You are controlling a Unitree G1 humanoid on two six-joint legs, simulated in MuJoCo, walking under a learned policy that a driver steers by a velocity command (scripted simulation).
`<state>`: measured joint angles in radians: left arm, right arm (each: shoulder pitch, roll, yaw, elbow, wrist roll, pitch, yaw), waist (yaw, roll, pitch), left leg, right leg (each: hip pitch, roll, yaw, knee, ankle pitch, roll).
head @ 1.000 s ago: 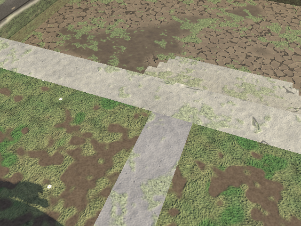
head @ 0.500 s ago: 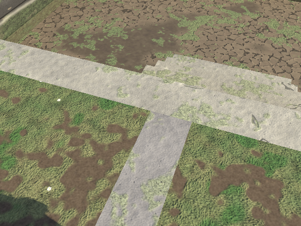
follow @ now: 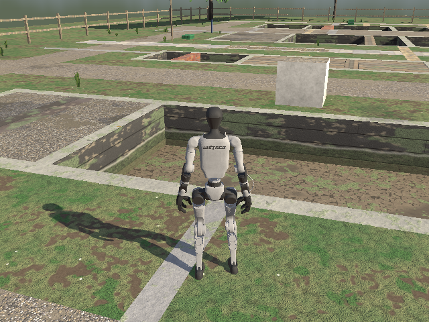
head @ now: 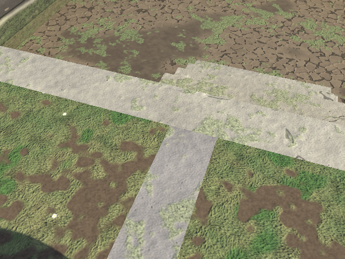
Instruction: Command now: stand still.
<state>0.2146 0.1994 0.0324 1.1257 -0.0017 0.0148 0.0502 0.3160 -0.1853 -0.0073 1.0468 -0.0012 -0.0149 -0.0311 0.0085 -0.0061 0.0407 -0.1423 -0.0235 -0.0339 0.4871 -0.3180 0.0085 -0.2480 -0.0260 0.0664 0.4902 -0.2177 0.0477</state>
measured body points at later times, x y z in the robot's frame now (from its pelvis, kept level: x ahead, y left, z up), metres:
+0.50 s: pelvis +0.00 +0.00 +0.00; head +0.01 +0.00 +0.45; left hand +0.01 +0.23 -0.16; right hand -0.02 -0.24 -0.16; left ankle -0.03 +0.12 -0.74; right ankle +0.03 -0.15 -0.74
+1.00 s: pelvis +0.02 -0.01 -0.01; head +0.02 -0.01 +0.44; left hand +0.01 +0.23 -0.16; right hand -0.04 -0.24 -0.16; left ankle -0.03 +0.12 -0.74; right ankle +0.03 -0.14 -0.73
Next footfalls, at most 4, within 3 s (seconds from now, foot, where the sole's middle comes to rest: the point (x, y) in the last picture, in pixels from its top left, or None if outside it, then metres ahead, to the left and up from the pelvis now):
1.56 left None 0.45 0.10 -0.77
2.16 right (219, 206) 0.73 -0.16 -0.77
2.64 left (200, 143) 1.08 -0.10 -0.77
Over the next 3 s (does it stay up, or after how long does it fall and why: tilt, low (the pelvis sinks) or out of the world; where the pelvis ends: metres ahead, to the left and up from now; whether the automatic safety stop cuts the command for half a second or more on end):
stays up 1.03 -0.20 0.01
